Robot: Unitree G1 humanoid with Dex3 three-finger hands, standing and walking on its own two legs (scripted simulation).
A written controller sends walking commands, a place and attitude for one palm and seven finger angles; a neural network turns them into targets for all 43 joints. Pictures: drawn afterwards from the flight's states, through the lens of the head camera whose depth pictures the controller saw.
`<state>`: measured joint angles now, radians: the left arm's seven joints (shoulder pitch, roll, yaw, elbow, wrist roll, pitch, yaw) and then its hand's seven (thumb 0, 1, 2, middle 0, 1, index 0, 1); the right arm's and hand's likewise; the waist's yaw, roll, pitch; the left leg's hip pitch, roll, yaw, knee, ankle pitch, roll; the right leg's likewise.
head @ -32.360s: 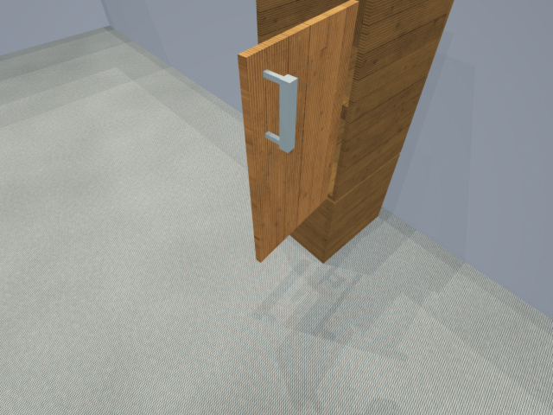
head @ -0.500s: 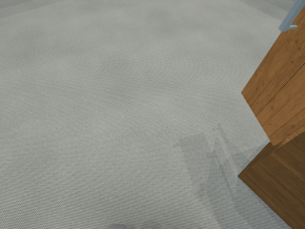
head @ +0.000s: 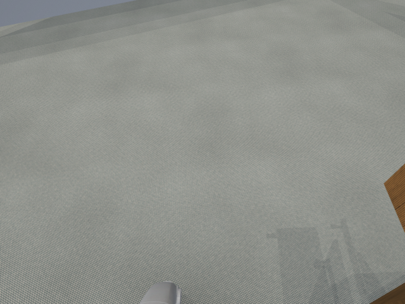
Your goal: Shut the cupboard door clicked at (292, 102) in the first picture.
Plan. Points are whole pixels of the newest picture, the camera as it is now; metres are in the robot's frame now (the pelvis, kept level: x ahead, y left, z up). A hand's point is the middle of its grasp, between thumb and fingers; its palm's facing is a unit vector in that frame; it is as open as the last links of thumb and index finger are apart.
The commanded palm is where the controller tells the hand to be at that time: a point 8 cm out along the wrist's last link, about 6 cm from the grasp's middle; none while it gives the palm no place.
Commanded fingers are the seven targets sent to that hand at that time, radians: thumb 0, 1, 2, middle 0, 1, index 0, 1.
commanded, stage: walk to a spot facing it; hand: left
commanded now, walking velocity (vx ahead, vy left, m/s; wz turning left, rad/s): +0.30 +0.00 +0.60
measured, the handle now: out of the picture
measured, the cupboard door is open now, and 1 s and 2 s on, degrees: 62 62 62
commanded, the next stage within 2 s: turn to face it in 1.04 s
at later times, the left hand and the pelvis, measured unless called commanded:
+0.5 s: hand (96, 268) +0.22 +0.28 -0.17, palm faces +0.28 -0.94 -0.21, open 7.4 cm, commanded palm none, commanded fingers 0.00 0.90 0.90 -0.20 -0.30 -0.20 -0.30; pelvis +0.19 +0.06 +0.00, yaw +15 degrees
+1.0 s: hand (116, 199) +0.40 +0.27 -0.16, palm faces +0.48 -0.85 -0.23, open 7.2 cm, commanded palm none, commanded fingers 0.00 0.90 0.90 -0.20 -0.30 -0.20 -0.30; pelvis +0.41 +0.06 +0.00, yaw +29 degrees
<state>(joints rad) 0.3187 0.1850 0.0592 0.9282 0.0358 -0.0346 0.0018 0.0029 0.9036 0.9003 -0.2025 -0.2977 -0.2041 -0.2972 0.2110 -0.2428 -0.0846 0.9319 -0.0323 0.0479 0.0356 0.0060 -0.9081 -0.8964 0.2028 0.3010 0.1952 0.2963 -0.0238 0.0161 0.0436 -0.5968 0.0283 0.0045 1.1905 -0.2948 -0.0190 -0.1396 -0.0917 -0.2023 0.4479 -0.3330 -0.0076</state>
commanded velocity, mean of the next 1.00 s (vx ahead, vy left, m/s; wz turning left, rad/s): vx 0.24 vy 0.00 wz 0.49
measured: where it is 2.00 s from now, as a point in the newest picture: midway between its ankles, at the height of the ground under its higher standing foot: (180, 236)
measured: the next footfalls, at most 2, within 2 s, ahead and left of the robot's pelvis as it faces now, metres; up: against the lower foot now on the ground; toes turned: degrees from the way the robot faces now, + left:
left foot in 0.26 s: +0.22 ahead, +0.14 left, +0.00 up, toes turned +17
right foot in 0.76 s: +0.49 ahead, -0.02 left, +0.00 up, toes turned +14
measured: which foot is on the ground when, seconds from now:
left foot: up 0.00-0.24, down 0.26-0.76, up 0.78-1.00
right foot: down 0.00-0.24, up 0.26-0.74, down 0.76-1.00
